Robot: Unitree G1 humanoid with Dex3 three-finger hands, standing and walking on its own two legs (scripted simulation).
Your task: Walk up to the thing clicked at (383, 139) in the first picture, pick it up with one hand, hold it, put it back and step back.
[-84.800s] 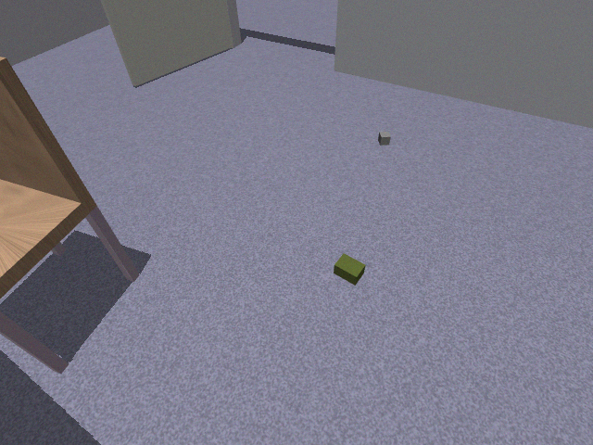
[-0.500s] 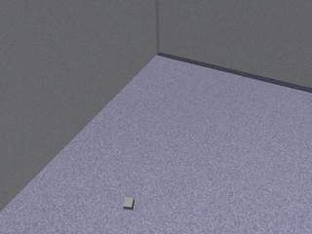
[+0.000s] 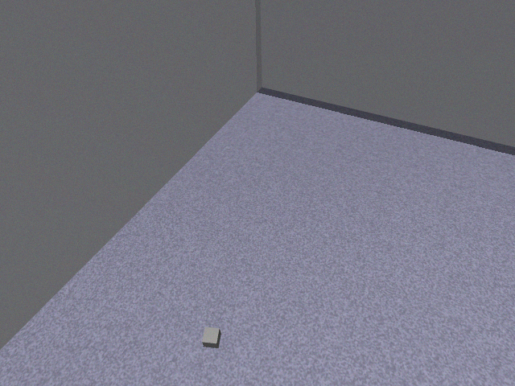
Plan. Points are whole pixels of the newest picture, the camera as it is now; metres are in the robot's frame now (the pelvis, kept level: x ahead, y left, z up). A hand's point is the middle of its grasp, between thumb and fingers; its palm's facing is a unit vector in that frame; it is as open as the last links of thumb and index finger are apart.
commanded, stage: stand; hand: left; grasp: from above
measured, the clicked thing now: (211, 337) +0.45 +0.22 -0.75
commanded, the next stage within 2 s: step back in 0.16 s
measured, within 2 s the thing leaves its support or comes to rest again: neither
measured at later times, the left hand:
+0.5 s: hand out of the picture +0.09 +0.32 -0.19, palm faces +0.01 -0.93 -0.37, open 7.4 cm
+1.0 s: hand out of the picture -0.01 +0.31 -0.15, palm faces -0.05 -0.91 -0.40, open 7.4 cm
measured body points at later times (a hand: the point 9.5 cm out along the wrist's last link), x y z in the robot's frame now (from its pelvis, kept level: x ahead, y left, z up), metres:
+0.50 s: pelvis -0.05 +0.05 -0.02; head +0.03 +0.08 +0.42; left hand +0.09 +0.37 -0.16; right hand +0.01 -0.27 -0.14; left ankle -0.05 +0.14 -0.75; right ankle -0.02 -0.12 -0.72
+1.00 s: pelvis -0.12 +0.05 -0.02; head -0.06 +0.03 +0.43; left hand +0.00 +0.35 -0.13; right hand -0.02 -0.26 -0.15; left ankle -0.13 +0.18 -0.68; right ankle -0.11 -0.05 -0.75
